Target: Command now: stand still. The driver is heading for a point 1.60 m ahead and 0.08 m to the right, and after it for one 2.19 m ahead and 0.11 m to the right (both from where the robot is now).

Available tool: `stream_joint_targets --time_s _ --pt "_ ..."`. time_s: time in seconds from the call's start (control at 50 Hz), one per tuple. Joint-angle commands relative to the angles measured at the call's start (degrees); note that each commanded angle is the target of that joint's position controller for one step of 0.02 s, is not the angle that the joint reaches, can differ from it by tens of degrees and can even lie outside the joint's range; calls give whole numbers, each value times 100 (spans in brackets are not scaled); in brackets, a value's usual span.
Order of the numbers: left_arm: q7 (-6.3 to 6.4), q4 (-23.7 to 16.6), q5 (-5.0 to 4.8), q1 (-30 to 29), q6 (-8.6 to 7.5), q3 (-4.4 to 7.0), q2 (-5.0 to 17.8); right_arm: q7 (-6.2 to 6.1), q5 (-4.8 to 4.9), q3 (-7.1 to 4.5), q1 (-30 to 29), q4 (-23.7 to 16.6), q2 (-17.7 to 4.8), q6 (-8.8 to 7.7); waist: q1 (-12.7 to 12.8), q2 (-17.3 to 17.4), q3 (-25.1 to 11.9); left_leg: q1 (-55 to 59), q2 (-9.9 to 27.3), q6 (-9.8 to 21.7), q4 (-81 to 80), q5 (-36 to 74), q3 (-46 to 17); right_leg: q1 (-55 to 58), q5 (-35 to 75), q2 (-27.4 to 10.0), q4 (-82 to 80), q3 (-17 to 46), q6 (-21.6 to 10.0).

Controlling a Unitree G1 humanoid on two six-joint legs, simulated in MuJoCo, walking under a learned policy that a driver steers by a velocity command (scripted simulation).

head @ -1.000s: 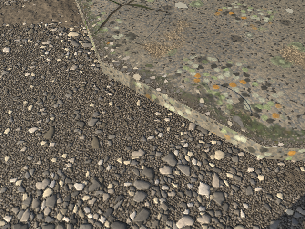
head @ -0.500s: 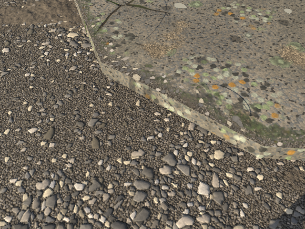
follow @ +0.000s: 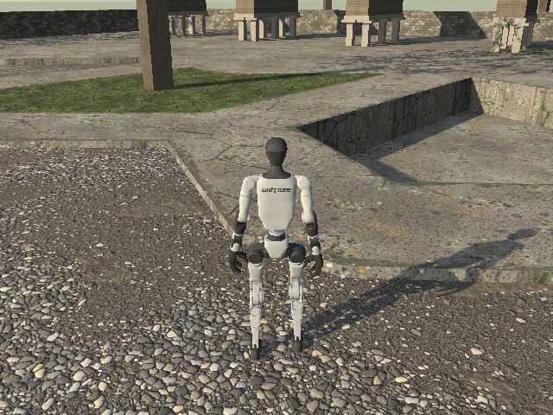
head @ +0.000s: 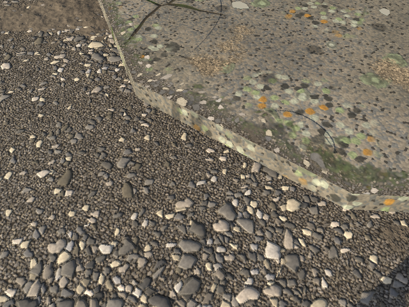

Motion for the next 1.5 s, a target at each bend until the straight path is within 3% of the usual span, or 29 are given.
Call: stream_joint_targets --time_s 0.02,0.12,0.24,0.3,0.32,0.34,0.36,0.4,0.46,0.56,0.68,0.76,0.78,0.8,0.82,0.84,0.88,0.98,1.18,1.2,1.24,1.28,1.32,1.34,1.36,1.38,1.4,1.46,1.5 --pt "17 -130 -1 158 -35 70 543 -13 3 -72 496 -45 -483 -23 -3 46 119 -779 69 92 -671 499 -43 538 615 -81 -381 60 -199" --pt "32 -64 -57 348 -35 96 569 -53 66 -133 609 -32 -637 14 -21 249 256 -950 53 356 -755 -1710 -153 164 -1833 237 -90 -246 -275" --pt "-205 -439 -139 -93 -534 47 255 3 177 -343 699 -227 -1122 -227 -118 1063 1010 -806 1769 1370 -1805 -2595 -2424 -1186 -1216 -43 1509 -367 -489" --pt "-240 -7 -170 1128 -631 164 401 86 217 -297 80 -480 -958 -253 486 650 727 -1591 893 807 -701 -1120 -1124 961 -717 181 -102 -468 -557" --pt "-226 172 -128 1973 -647 308 820 112 174 -246 -163 -621 -799 -317 796 -322 358 -2200 319 494 1108 55 -328 1904 -804 -581 -721 842 -796" --pt "-287 234 -136 2762 -683 471 1575 83 187 -159 -88 -848 -419 -433 917 -1924 -177 -3342 -355 210 3032 -712 231 2782 -1388 -1903 -1788 3465 -1647" --pt "-309 167 -19 2432 -774 293 1118 99 279 -197 -246 -911 -587 -529 659 -1229 -32 -3835 -127 321 4238 -1129 -483 2529 -1660 -2283 -2010 4269 -1854" --pt "-329 -155 -23 1554 -838 130 661 201 303 -213 -347 -904 -630 -616 302 -394 358 -4175 399 587 4664 -128 -555 2101 -1119 -1868 -1932 2798 -1489" --pt "-322 -218 10 1521 -723 -5 396 269 191 -365 -516 -929 -818 -587 151 -386 346 -3717 682 521 3746 697 -251 1791 468 -1234 -2087 1258 -1075" --pt "-125 -342 47 1684 -607 26 799 335 146 -206 -1707 -1407 -411 -480 277 -303 558 -3459 558 156 1842 1489 118 1232 1171 -1074 -2367 509 -1140" --pt "-101 -326 -91 1943 -594 142 984 482 202 -183 -2528 -1775 -691 -502 279 -438 711 -2808 320 367 447 1936 169 1626 1396 -1366 -2331 217 -1031" --pt "-124 -449 16 1664 -452 194 1090 473 213 -520 -717 -1329 -1323 -518 -792 -657 -612 -233 -256 825 411 1409 499 1754 4498 -1130 124 -233 -664" --pt "-142 -602 86 1640 -442 108 922 415 168 -643 317 -1095 -1713 -489 -1155 -209 -1334 1524 648 1154 488 1051 -589 449 3161 -843 1931 -388 -470" --pt "-226 -658 38 2450 -575 -150 -77 450 61 -718 815 -924 -2175 -477 -648 1588 -2426 3321 2157 2154 -509 -629 -3738 -1578 -1012 358 4198 -181 -130" --pt "-257 -636 -125 2043 -768 -42 396 456 78 -560 611 -942 -1639 -492 -780 1295 -2295 3116 2131 1991 -1382 -998 -4662 -2220 -1825 281 5042 673 -266" --pt "-264 -895 -272 1395 -876 71 808 448 100 -476 14 -1013 -1369 -533 -632 1065 -1291 2309 1988 1670 -1374 -552 -3724 -2709 -1459 -33 5228 546 -390" --pt "-162 -1015 -165 878 -889 142 900 483 14 -362 -867 -1180 -1022 -598 -237 178 -619 537 1599 1431 -1552 990 -2220 -2121 -535 -588 4614 352 -441" --pt "-125 -1119 -82 843 -559 204 629 431 -15 -321 -684 -911 -990 -638 175 375 -131 -558 1193 1495 -2210 1421 -1096 -1774 -35 -909 3492 259 -346" --pt "-295 -1754 -68 -1288 -654 151 588 199 99 -370 384 -622 -1296 -486 -450 278 267 426 1085 1212 -2234 1686 -384 -2232 1897 -540 469 -140 -133" --pt "-450 -1846 312 -1318 -499 30 348 247 -142 -263 601 -526 -942 -493 -406 210 299 356 951 1154 -2234 1792 -165 -1792 1856 -460 384 -558 -144" --pt "-505 -1959 287 -1366 -430 70 502 255 -181 -302 638 -490 -1094 -480 -380 457 363 594 1097 1064 -1998 2337 -218 -1523 1298 -370 256 -529 -274" --pt "-468 -1917 271 -930 -486 150 759 218 -196 -373 511 -489 -1341 -445 -117 547 199 1082 1229 930 -1354 3553 -222 -1133 539 -206 22 -519 -444" --pt "-347 -1399 339 741 -659 282 1054 208 -196 -353 513 -502 -1282 -387 528 300 -748 902 852 738 710 4174 95 785 432 -60 -425 -535 -714" --pt "-255 -1267 479 1660 -714 423 1641 240 -30 -210 812 -753 -780 -402 630 -650 -1720 -655 428 550 2629 2223 382 2685 210 -1581 -366 1284 -1142" --pt "-281 -1121 368 1861 -632 555 2011 283 76 -204 1282 -693 -620 -416 447 -1750 -2196 -2268 -501 449 4048 -1275 226 3593 193 -2481 -1151 3556 -1747" --pt "-315 -1222 216 1317 -576 459 1555 266 -53 -333 708 -684 -1132 -385 356 -743 -1533 -2759 -79 577 4400 -933 -360 3048 -340 -2105 -1260 3103 -1525" --pt "-334 -1319 181 793 -584 348 1147 308 -67 -321 261 -809 -1038 -424 237 -434 -862 -2815 166 606 4238 -341 -330 2242 -236 -1883 -1396 2300 -1380" --pt "-311 -1195 125 519 -646 193 611 375 -213 -265 111 -792 -771 -286 -105 -408 -312 -2148 524 462 3572 310 -212 998 797 -1300 -1885 1030 -1075" --pt "-301 -1043 99 791 -723 193 652 419 -225 -241 100 -796 -664 -196 -178 -358 -308 -2105 532 368 3478 391 -96 915 1384 -1238 -1981 754 -1169"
